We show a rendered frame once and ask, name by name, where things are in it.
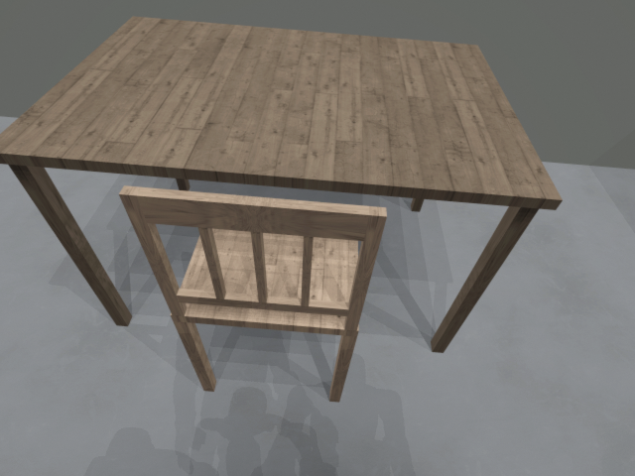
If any table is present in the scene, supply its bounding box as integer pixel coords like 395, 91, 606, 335
0, 16, 563, 353

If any chair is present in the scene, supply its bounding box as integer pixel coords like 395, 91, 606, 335
119, 185, 387, 402

